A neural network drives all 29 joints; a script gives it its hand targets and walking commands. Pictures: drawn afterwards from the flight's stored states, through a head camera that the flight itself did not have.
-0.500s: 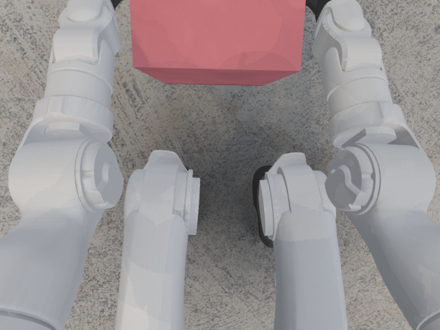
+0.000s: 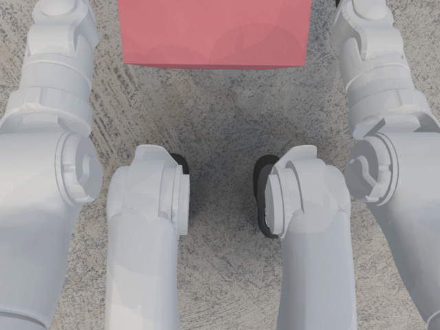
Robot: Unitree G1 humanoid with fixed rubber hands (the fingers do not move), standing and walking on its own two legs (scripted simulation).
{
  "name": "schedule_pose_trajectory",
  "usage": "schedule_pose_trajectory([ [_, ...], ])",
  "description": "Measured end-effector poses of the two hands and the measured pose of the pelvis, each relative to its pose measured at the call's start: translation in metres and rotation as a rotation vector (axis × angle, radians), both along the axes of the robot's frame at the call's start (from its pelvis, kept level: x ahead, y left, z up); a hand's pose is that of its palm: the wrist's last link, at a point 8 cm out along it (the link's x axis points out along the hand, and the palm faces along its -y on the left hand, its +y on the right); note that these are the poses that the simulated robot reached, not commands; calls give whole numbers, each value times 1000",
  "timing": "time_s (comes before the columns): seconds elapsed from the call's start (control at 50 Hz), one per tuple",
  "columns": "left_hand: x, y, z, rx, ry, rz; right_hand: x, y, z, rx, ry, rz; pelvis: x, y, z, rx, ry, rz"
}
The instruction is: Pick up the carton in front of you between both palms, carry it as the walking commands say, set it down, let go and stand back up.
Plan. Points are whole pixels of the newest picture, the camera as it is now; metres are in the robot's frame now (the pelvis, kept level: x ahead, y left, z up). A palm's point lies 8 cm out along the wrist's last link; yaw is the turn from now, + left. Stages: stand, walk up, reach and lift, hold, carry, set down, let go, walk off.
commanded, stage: set down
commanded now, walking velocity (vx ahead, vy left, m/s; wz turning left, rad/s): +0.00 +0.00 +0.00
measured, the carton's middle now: out of the picture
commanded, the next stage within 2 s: let go in 1.16 s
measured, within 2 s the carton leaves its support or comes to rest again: neither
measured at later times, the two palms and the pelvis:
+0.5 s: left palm out of the picture +0.54 +0.22 -0.05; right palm out of the picture +0.55 -0.16 -0.05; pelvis +0.00 +0.00 +0.07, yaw +0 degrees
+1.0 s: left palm out of the picture +0.55 +0.23 +0.10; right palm out of the picture +0.55 -0.17 +0.10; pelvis +0.02 +0.00 +0.20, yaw +0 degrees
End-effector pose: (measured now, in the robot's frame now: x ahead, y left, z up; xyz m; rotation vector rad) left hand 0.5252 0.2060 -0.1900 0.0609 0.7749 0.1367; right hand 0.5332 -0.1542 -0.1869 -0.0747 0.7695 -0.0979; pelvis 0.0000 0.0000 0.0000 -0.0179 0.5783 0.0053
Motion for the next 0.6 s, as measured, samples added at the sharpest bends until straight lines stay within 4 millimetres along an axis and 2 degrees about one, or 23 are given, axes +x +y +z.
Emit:
schedule_pose_trajectory([
  [0.06, 2, 12, 0, 15, -16, 21, 2, -12, -1, -11, -16, -17, 2, 0, -3, 0, 8, -1],
  [0.12, 10, 18, 8, 16, -49, 26, 8, -17, 5, -8, -46, -21, 3, 1, -6, 1, 14, -1],
  [0.2, 20, 16, 26, 5, -97, 27, 16, -14, 22, 3, -90, -21, 2, 1, -7, 2, 27, 2],
  [0.26, 24, 12, 47, -2, -130, 22, 19, -9, 43, 8, -124, -20, 1, 0, -1, 2, 37, 2],
  [0.44, 20, 10, 123, 1, -132, 27, 18, -4, 120, 4, -128, -38, 1, 0, 50, -1, 126, 3],
  [0.6, 22, 14, 171, -1, -140, 30, 19, -8, 167, -1, -134, -38, 4, 1, 90, -4, 201, 4],
])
